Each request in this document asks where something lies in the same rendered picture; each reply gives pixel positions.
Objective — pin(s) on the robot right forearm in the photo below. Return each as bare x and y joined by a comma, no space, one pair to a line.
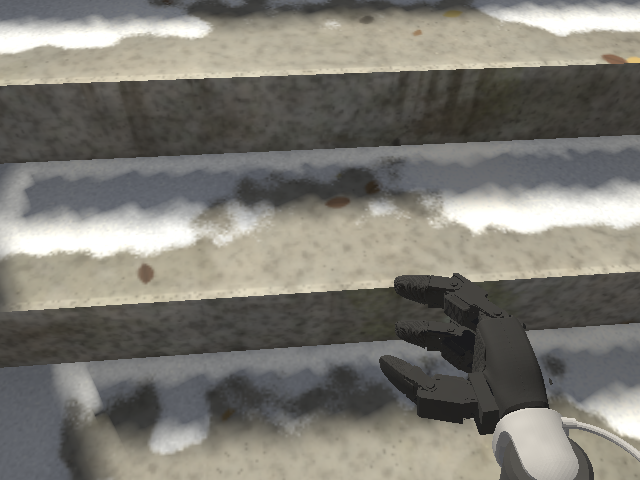
530,444

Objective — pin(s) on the right robot hand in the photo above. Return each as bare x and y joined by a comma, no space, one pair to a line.
503,372

